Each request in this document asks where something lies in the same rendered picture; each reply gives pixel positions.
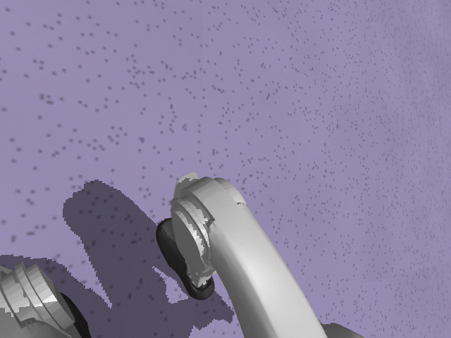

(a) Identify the right robot hand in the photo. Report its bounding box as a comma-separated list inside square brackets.
[318, 319, 364, 338]

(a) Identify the right robot foot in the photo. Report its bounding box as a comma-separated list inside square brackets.
[156, 218, 215, 300]

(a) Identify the left robot foot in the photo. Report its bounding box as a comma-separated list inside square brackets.
[61, 293, 91, 338]

